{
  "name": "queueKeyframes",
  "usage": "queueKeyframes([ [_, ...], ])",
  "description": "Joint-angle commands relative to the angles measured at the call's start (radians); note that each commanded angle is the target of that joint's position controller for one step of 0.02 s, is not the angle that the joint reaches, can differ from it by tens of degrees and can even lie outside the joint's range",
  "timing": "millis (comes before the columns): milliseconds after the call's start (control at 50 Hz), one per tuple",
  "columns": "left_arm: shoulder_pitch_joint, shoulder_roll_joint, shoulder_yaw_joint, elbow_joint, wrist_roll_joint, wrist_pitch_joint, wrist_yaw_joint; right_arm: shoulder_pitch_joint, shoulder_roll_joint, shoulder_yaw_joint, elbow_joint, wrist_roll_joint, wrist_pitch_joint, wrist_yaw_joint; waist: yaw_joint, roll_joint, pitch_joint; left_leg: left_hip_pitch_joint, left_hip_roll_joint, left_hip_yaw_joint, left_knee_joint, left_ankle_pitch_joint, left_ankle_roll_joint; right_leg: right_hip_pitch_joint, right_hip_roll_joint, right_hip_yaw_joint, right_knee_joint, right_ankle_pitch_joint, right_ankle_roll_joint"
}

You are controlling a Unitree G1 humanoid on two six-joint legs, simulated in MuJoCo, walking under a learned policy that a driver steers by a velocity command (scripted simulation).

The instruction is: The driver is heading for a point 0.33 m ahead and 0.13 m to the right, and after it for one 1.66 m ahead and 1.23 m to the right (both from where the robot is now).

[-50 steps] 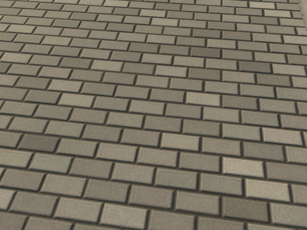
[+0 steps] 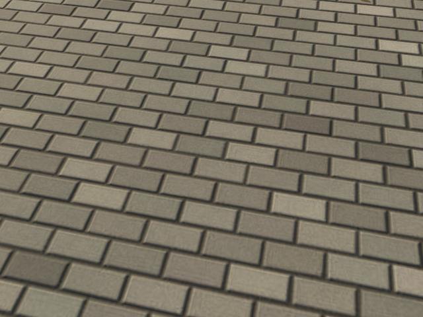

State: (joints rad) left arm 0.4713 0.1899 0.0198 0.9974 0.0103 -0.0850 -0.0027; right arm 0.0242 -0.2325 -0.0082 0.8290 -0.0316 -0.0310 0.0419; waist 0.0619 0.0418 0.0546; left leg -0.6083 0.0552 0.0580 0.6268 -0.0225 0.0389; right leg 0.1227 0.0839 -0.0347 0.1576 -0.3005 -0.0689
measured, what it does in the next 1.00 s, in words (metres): walks ahead, turning right: left foot, then right foot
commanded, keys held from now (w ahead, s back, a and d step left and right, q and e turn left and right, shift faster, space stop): w+e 0.24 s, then e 0.76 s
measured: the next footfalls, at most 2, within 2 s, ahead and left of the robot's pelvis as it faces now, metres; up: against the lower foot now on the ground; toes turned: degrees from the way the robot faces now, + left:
left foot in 0.08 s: +0.23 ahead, +0.10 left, +0.00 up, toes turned +0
right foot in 0.56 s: +0.41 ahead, -0.11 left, +0.00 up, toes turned -22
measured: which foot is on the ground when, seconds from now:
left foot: up 0.00-0.06, down 0.08-0.58, up 0.60-1.00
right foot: down 0.00-0.10, up 0.12-0.54, down 0.56-1.00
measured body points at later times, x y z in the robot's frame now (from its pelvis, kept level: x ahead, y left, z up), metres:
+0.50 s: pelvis +0.25 +0.01 +0.00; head +0.29 +0.00 +0.45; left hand +0.45 +0.20 -0.13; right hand +0.19 -0.24 -0.14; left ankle +0.19 +0.10 -0.74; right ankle +0.37 -0.12 -0.70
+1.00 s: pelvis +0.33 -0.01 +0.00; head +0.35 -0.03 +0.45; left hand +0.55 +0.19 -0.12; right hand +0.31 -0.30 -0.13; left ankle +0.42 +0.12 -0.70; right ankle +0.37 -0.09 -0.74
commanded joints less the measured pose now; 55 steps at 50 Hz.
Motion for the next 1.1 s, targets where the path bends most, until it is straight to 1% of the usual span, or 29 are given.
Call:
queueKeyframes([
  [20, -0.001, 0.185, 0.037, -0.023, 0.004, -0.005, 0.015, -0.034, -0.091, -0.022, -0.070, 0.004, -0.025, -0.014, -0.062, -0.112, 0.031, 0.098, -0.046, 0.002, -0.069, -0.050, 0.033, -0.036, -0.294, 0.133, 0.088, 0.804, -0.103],
  [40, -0.020, 0.195, 0.040, -0.025, 0.007, -0.003, 0.016, 0.045, -0.110, -0.031, -0.046, 0.005, -0.031, -0.022, -0.096, -0.121, -0.013, 0.201, -0.073, 0.005, -0.084, -0.097, 0.048, -0.033, -0.286, 0.132, 0.177, 0.919, -0.089],
  [60, -0.034, 0.199, 0.041, -0.025, 0.008, 0.000, 0.013, 0.186, -0.133, -0.044, 0.000, 0.003, -0.041, -0.033, -0.153, -0.103, -0.091, 0.373, -0.096, 0.015, -0.139, -0.097, 0.068, -0.057, -0.255, 0.118, 0.339, 0.939, -0.073],
  [80, -0.038, 0.186, 0.037, -0.034, -0.001, 0.000, 0.009, 0.346, -0.177, -0.061, 0.039, -0.015, -0.052, -0.048, -0.216, -0.068, -0.192, 0.628, -0.004, -0.068, -0.160, -0.108, 0.096, -0.209, -0.211, 0.098, 0.563, 0.738, -0.060],
  [100, 0.026, 0.094, 0.017, -0.071, -0.020, 0.000, 0.004, 0.456, -0.276, -0.083, 0.035, -0.043, -0.056, -0.061, -0.202, 0.093, -0.347, 0.886, 0.295, -0.425, -0.187, -0.268, 0.150, -0.457, -0.102, 0.040, 0.895, 0.249, -0.035],
  [120, 0.100, 0.098, 0.026, -0.060, -0.031, 0.010, 0.007, 0.404, -0.282, -0.090, 0.034, -0.020, -0.039, -0.051, -0.148, 0.215, -0.408, 0.931, 0.412, -0.777, -0.342, -0.339, 0.234, -0.665, 0.002, 0.069, 1.105, -0.221, -0.029],
  [140, 0.020, 0.169, 0.045, -0.059, -0.007, 0.022, 0.012, 0.290, -0.197, -0.074, 0.009, 0.001, -0.033, -0.046, -0.116, 0.058, -0.233, 0.783, 0.363, -0.642, -0.366, -0.427, 0.202, -0.728, -0.084, 0.109, 1.142, -0.138, -0.040],
  [160, -0.050, 0.154, 0.046, -0.069, -0.004, 0.022, 0.004, 0.216, -0.125, -0.057, -0.001, 0.008, -0.039, -0.043, -0.104, 0.001, -0.109, 0.630, 0.314, -0.485, -0.404, -0.384, 0.177, -0.718, -0.120, 0.104, 1.102, -0.055, -0.038],
  [180, -0.069, 0.124, 0.043, -0.071, -0.004, 0.027, -0.003, 0.191, -0.096, -0.050, 0.005, 0.005, -0.047, -0.043, -0.079, -0.001, -0.050, 0.531, 0.268, -0.368, -0.440, -0.291, 0.144, -0.683, -0.149, 0.100, 1.056, -0.013, -0.034],
  [220, -0.064, 0.102, 0.045, -0.069, 0.021, 0.054, -0.019, 0.207, -0.075, -0.043, 0.031, 0.009, -0.064, -0.051, -0.045, 0.032, -0.021, 0.443, 0.217, -0.217, -0.467, -0.155, 0.110, -0.630, -0.174, 0.091, 1.016, 0.015, -0.018],
  [280, -0.117, 0.084, 0.046, -0.095, 0.019, 0.078, -0.028, 0.248, -0.086, -0.047, 0.052, 0.021, -0.091, -0.052, -0.025, 0.016, 0.001, 0.439, 0.213, -0.081, -0.466, 0.169, 0.116, -0.677, -0.176, 0.066, 0.991, 0.069, 0.007],
  [320, -0.167, 0.078, 0.045, -0.120, 0.020, 0.083, -0.030, 0.264, -0.086, -0.046, 0.062, 0.019, -0.091, -0.055, -0.017, 0.023, 0.004, 0.451, 0.195, 0.022, -0.428, 0.417, 0.115, -0.710, -0.170, 0.036, 0.922, 0.128, 0.024],
  [400, -0.305, 0.050, 0.024, -0.175, 0.015, 0.078, -0.044, 0.265, -0.098, -0.045, 0.067, 0.022, -0.075, -0.065, -0.045, 0.058, 0.002, 0.444, 0.144, 0.157, -0.376, 0.500, 0.097, -0.625, -0.131, -0.050, 0.618, 0.294, 0.026],
  [460, -0.337, 0.067, 0.024, -0.196, 0.027, 0.080, -0.048, 0.301, -0.124, -0.055, 0.079, 0.025, -0.059, -0.073, -0.064, 0.059, -0.028, 0.535, 0.177, 0.169, -0.297, 0.546, 0.092, -0.585, -0.103, -0.085, 0.517, 0.286, 0.006],
  [500, -0.309, 0.094, 0.033, -0.201, 0.035, 0.078, -0.046, 0.296, -0.140, -0.064, 0.077, 0.026, -0.044, -0.083, -0.050, 0.071, -0.048, 0.578, 0.201, 0.166, -0.198, 0.626, 0.085, -0.544, -0.080, -0.089, 0.486, 0.192, -0.026],
  [540, -0.213, 0.122, 0.049, -0.181, 0.041, 0.066, -0.037, 0.284, -0.154, -0.073, 0.068, 0.027, -0.024, -0.089, -0.015, 0.049, -0.102, 0.597, 0.201, 0.167, 0.016, 0.622, 0.070, -0.451, -0.037, -0.089, 0.407, 0.142, -0.066],
  [560, -0.126, 0.148, 0.061, -0.160, 0.047, 0.050, -0.025, 0.287, -0.164, -0.078, 0.063, 0.029, -0.013, -0.085, 0.034, -0.020, -0.154, 0.548, 0.168, 0.181, 0.223, 0.466, 0.028, -0.330, -0.038, -0.054, 0.289, 0.297, -0.094],
  [580, -0.095, 0.261, 0.089, -0.166, 0.043, 0.039, -0.010, 0.340, -0.122, -0.069, 0.029, 0.021, -0.010, -0.080, 0.014, -0.182, -0.232, 0.339, 0.088, 0.189, 0.505, -0.092, -0.020, -0.130, -0.270, 0.212, 0.331, 0.793, -0.152],
  [600, -0.114, 0.348, 0.118, -0.186, 0.002, 0.064, -0.004, 0.383, -0.081, -0.062, -0.015, 0.033, 0.009, -0.072, -0.022, -0.305, -0.361, 0.076, -0.117, 0.065, 0.784, -0.667, -0.064, 0.041, -0.483, 0.595, 0.292, 1.010, -0.380],
  [620, -0.126, 0.311, 0.114, -0.207, -0.026, 0.084, -0.002, 0.341, -0.108, -0.062, -0.002, 0.005, 0.022, -0.072, 0.000, -0.114, -0.345, 0.037, -0.044, -0.072, 0.790, -0.620, -0.066, -0.028, -0.464, 0.539, 0.236, 0.795, -0.372],
  [660, -0.250, 0.197, 0.083, -0.217, -0.011, 0.103, 0.010, 0.234, -0.095, -0.062, -0.017, 0.012, 0.022, -0.074, -0.042, -0.035, -0.098, 0.016, 0.005, -0.084, 0.657, -0.466, -0.067, -0.281, -0.351, 0.402, 0.147, 0.481, -0.278],
  [680, -0.270, 0.173, 0.077, -0.218, -0.013, 0.105, 0.016, 0.221, -0.105, -0.066, -0.029, 0.000, 0.029, -0.077, -0.061, -0.061, -0.069, 0.045, 0.019, -0.091, 0.581, -0.417, -0.069, -0.339, -0.298, 0.356, 0.132, 0.438, -0.234],
  [700, -0.284, 0.161, 0.073, -0.222, -0.006, 0.103, 0.016, 0.248, -0.100, -0.066, -0.019, -0.011, 0.043, -0.077, -0.073, -0.078, -0.084, 0.089, 0.010, -0.083, 0.559, -0.387, -0.071, -0.369, -0.264, 0.325, 0.129, 0.438, -0.212],
  [760, -0.270, 0.200, 0.085, -0.225, 0.004, 0.089, 0.005, 0.266, -0.079, -0.062, -0.021, -0.001, 0.065, -0.074, -0.081, -0.075, -0.143, 0.122, -0.014, -0.088, 0.497, -0.361, -0.080, -0.372, -0.232, 0.315, 0.139, 0.447, -0.189],
  [860, -0.244, 0.224, 0.096, -0.233, 0.006, 0.107, 0.006, 0.165, -0.099, -0.067, -0.064, 0.003, 0.080, -0.079, -0.038, -0.139, -0.124, 0.070, -0.025, -0.112, 0.354, -0.341, -0.095, -0.355, -0.208, 0.412, 0.089, 0.056, -0.157],
  [920, -0.226, 0.233, 0.102, -0.234, 0.010, 0.114, 0.006, 0.132, -0.103, -0.066, -0.081, 0.010, 0.076, -0.083, -0.022, -0.148, -0.111, 0.070, -0.041, -0.124, 0.281, -0.352, -0.091, -0.337, -0.212, 0.477, 0.083, -0.022, -0.153],
  [1020, -0.237, 0.236, 0.107, -0.240, 0.017, 0.120, -0.001, 0.140, -0.105, -0.059, -0.096, 0.026, 0.057, -0.089, -0.023, -0.163, -0.117, 0.177, -0.091, -0.127, 0.139, -0.396, -0.057, -0.340, -0.203, 0.544, 0.109, 0.057, -0.144],
  [1060, -0.256, 0.236, 0.108, -0.242, 0.014, 0.125, -0.006, 0.188, -0.107, -0.057, -0.092, 0.035, 0.048, -0.092, -0.043, -0.175, -0.120, 0.271, -0.117, -0.123, 0.025, -0.407, -0.033, -0.364, -0.192, 0.571, 0.117, 0.110, -0.126],
  [1100, -0.292, 0.229, 0.108, -0.247, -0.001, 0.130, -0.006, 0.279, -0.110, -0.057, -0.073, 0.035, 0.038, -0.100, -0.097, -0.164, -0.112, 0.439, -0.127, -0.109, -0.222, -0.307, -0.006, -0.443, -0.144, 0.558, 0.140, 0.059, -0.065],
])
